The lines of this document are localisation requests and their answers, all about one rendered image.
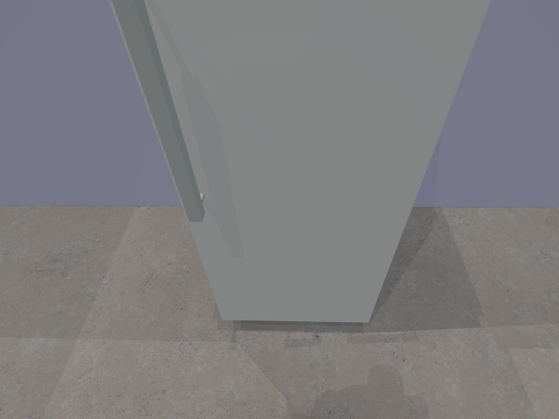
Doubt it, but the fridge door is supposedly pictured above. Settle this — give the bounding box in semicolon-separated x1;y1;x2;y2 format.
108;0;491;323

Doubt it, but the handle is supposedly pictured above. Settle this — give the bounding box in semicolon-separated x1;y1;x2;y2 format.
112;0;205;222

